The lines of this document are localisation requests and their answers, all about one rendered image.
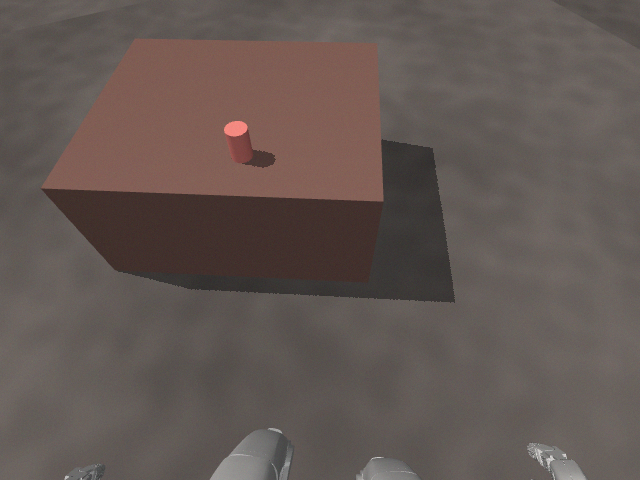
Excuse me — can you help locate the right robot hand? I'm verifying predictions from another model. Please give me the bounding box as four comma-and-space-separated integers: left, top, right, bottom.
527, 443, 588, 480

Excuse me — can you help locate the can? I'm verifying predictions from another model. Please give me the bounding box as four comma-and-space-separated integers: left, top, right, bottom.
224, 121, 253, 163

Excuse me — can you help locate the left robot hand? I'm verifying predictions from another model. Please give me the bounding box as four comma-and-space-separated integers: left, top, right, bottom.
65, 464, 105, 480

